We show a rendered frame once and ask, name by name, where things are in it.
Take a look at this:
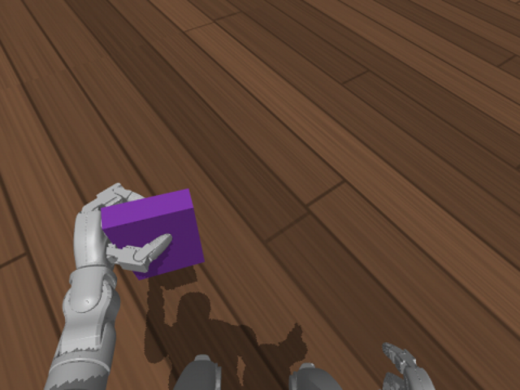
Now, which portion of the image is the carton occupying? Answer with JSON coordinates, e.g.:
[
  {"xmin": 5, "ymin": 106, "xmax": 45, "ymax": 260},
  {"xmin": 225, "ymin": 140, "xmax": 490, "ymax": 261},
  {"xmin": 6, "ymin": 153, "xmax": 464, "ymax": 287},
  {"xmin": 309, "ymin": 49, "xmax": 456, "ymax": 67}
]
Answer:
[{"xmin": 101, "ymin": 188, "xmax": 205, "ymax": 280}]

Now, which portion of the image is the left robot arm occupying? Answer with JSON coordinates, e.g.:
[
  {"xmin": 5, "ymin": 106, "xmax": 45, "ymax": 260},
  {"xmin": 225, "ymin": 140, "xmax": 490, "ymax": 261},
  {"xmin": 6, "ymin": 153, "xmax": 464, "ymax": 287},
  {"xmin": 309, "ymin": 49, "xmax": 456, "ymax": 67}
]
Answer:
[{"xmin": 44, "ymin": 265, "xmax": 120, "ymax": 390}]

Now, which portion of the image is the right robot hand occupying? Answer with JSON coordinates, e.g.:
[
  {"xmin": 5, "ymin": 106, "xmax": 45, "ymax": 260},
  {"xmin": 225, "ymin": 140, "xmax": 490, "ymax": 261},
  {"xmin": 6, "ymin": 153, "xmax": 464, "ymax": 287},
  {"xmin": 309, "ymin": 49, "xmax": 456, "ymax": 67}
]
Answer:
[{"xmin": 379, "ymin": 342, "xmax": 436, "ymax": 390}]

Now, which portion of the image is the left robot hand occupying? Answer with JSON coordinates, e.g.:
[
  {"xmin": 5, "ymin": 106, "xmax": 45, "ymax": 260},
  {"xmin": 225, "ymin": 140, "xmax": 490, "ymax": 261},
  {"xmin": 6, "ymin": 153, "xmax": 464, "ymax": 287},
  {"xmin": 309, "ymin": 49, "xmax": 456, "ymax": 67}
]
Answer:
[{"xmin": 73, "ymin": 183, "xmax": 172, "ymax": 273}]

